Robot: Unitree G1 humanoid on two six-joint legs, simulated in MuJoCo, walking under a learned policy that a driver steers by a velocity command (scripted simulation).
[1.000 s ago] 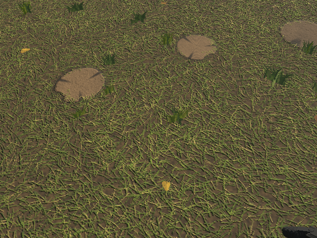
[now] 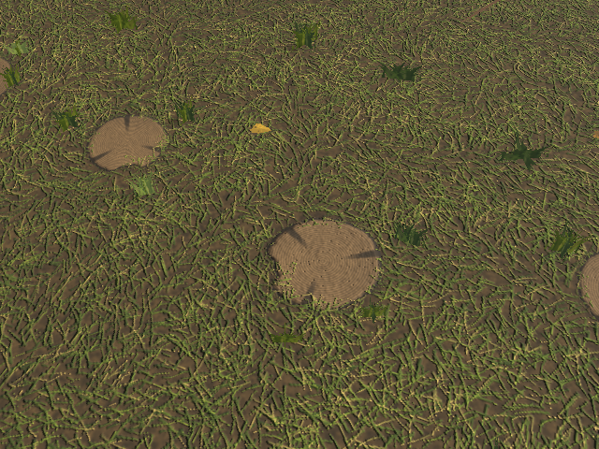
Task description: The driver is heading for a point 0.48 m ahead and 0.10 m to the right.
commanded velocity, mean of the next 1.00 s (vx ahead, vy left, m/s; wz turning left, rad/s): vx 0.35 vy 0.00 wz -0.16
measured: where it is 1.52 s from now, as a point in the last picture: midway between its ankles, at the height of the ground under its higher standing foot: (336, 432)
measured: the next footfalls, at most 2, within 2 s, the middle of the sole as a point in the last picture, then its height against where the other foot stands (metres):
left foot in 0.14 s outside the picture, level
right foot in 0.66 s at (395, 430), level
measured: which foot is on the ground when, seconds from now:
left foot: up 0.00-0.12, down 0.14-0.66, up 0.68-1.00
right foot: down 0.00-0.16, up 0.18-0.64, down 0.66-1.00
